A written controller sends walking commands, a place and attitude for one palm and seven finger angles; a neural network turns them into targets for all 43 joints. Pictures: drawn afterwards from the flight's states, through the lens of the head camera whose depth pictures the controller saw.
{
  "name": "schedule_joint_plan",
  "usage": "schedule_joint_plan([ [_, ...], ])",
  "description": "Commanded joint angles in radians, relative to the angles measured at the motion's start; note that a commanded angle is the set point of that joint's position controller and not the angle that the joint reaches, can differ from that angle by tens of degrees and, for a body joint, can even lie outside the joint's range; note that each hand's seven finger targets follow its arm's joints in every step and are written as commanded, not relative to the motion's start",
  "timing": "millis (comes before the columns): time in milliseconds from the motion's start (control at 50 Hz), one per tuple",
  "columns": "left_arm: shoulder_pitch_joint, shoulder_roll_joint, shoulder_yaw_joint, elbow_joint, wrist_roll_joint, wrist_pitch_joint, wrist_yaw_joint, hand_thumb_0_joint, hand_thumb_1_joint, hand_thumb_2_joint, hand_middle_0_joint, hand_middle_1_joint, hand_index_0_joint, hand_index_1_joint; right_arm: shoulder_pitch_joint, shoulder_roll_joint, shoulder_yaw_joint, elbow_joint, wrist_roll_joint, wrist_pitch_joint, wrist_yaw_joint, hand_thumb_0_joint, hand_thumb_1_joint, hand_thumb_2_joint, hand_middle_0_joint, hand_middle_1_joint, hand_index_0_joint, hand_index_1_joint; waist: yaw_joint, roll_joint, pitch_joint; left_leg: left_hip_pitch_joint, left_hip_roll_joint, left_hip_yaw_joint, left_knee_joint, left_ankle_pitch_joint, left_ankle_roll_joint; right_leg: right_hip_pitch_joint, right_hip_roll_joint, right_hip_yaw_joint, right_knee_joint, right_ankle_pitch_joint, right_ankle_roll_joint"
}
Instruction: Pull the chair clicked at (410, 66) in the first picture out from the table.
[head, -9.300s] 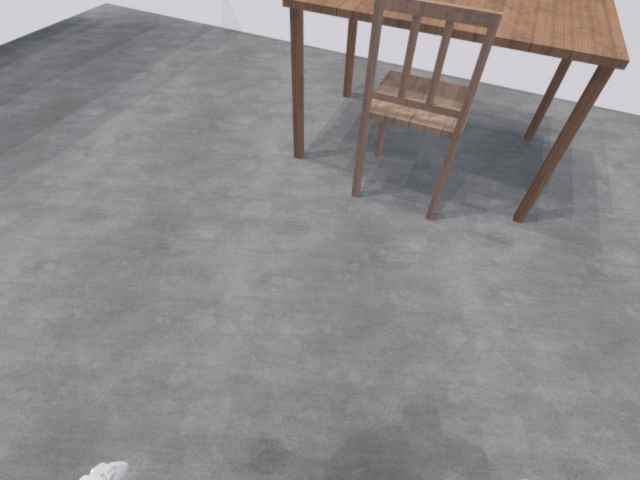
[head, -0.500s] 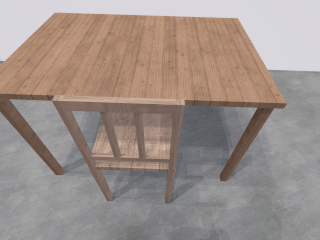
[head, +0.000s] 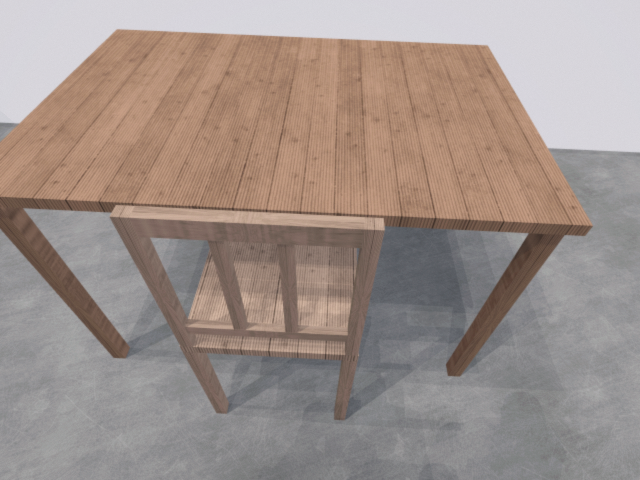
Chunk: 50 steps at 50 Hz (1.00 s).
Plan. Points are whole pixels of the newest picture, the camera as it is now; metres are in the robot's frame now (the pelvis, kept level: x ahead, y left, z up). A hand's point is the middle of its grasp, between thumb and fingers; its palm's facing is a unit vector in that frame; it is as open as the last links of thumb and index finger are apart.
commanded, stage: come to a stop and stand still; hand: left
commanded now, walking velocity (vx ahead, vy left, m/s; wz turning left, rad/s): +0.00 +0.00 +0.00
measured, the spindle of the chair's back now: (230, 287) +0.44 +0.19 -0.10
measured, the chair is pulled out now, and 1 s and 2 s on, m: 0.00 0.00 0.00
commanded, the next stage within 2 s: look again from close up in 0.12 s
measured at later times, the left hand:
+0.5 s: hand out of the picture -0.01 +0.17 -0.17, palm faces +0.02 -0.98 -0.20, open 7.3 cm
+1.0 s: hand out of the picture -0.03 +0.15 -0.17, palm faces +0.03 -0.98 -0.18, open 7.3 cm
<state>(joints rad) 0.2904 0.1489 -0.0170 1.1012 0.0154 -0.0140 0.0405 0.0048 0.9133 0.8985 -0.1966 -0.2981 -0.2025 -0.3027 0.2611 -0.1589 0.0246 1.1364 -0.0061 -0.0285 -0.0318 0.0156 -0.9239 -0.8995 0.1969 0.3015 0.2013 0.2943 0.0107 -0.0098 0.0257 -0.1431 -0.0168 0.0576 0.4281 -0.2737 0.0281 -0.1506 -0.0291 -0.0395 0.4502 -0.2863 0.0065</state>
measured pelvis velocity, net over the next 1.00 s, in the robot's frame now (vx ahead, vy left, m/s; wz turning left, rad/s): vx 0.00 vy -0.01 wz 0.01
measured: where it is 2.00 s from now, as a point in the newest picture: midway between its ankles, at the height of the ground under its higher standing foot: outside the picture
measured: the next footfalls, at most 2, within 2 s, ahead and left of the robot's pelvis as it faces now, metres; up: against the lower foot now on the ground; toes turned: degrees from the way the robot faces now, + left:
none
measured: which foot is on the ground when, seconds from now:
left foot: down 0.00-1.00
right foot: down 0.00-1.00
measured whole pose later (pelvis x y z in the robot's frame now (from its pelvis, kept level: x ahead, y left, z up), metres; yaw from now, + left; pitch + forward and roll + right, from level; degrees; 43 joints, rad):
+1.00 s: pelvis +0.00 -0.01 +0.00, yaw +0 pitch -1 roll +0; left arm 0.33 0.14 -0.02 1.11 0.02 -0.02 0.04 0.00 0.91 0.90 -0.20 -0.30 -0.20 -0.30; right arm 0.29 -0.14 0.03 1.15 0.00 -0.02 -0.03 0.01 -0.91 -0.90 0.20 0.30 0.20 0.29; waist 0.01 -0.01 0.03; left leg -0.12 -0.01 0.05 0.39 -0.25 0.02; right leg -0.13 -0.02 -0.05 0.42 -0.26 -0.01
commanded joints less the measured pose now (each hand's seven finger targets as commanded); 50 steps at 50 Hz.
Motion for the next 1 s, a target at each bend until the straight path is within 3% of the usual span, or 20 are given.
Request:
schedule_joint_plan([
  [0, 0.071, 0.103, 0.017, -0.017, -0.005, -0.014, 0.006, 0.000, 0.900, 0.900, -0.200, -0.300, -0.200, -0.300, 0.055, -0.094, -0.019, -0.023, 0.000, -0.010, -0.001, 0.000, -0.900, -0.900, 0.200, 0.300, 0.200, 0.300, -0.002, 0.015, 0.051, -0.017, 0.111, -0.100, -0.077, 0.275, 0.009, -0.026, -0.082, 0.070, -0.066, 0.239, -0.032],
  [60, 0.072, 0.108, 0.019, -0.017, -0.005, -0.017, 0.007, 0.000, 0.900, 0.900, -0.200, -0.300, -0.200, -0.300, 0.056, -0.098, -0.019, -0.026, 0.000, -0.012, -0.002, 0.000, -0.900, -0.900, 0.200, 0.300, 0.200, 0.300, -0.004, 0.013, 0.012, 0.009, 0.113, -0.099, -0.071, 0.320, 0.009, -0.003, -0.086, 0.070, -0.061, 0.282, -0.032],
  [360, 0.077, 0.112, 0.019, -0.016, -0.005, -0.018, 0.006, 0.000, 0.900, 0.900, -0.200, -0.300, -0.200, -0.300, 0.058, -0.100, -0.020, -0.023, 0.001, -0.011, -0.001, 0.000, -0.900, -0.900, 0.200, 0.300, 0.200, 0.300, -0.004, 0.003, 0.003, 0.031, 0.113, -0.098, -0.085, 0.326, 0.007, 0.012, -0.092, 0.070, -0.076, 0.308, -0.033],
  [500, 0.088, 0.104, 0.014, -0.011, -0.004, -0.014, 0.004, 0.000, 0.900, 0.900, -0.200, -0.300, -0.200, -0.300, 0.055, -0.090, -0.017, -0.019, 0.002, -0.005, 0.000, 0.000, -0.900, -0.900, 0.200, 0.300, 0.200, 0.300, -0.001, -0.007, 0.069, -0.005, 0.108, -0.100, -0.102, 0.235, 0.007, -0.021, -0.087, 0.073, -0.105, 0.227, -0.032],
  [760, 0.114, 0.092, 0.015, -0.008, -0.004, -0.018, 0.005, 0.000, 0.900, 0.900, -0.200, -0.300, -0.200, -0.300, 0.080, -0.075, -0.018, -0.013, 0.003, -0.008, 0.001, 0.000, -0.900, -0.900, 0.200, 0.300, 0.200, 0.300, -0.001, 0.007, 0.028, 0.011, 0.107, -0.096, -0.094, 0.244, 0.006, -0.009, -0.088, 0.073, -0.104, 0.234, -0.035],
  [980, 0.124, 0.085, 0.011, -0.006, -0.005, -0.015, 0.005, 0.000, 0.900, 0.900, -0.200, -0.300, -0.200, -0.300, 0.084, -0.062, -0.018, -0.008, 0.004, -0.002, 0.000, 0.000, -0.900, -0.900, 0.200, 0.300, 0.200, 0.300, 0.001, 0.000, 0.080, -0.013, 0.105, -0.096, -0.103, 0.190, 0.005, -0.044, -0.079, 0.075, -0.119, 0.173, -0.036],
])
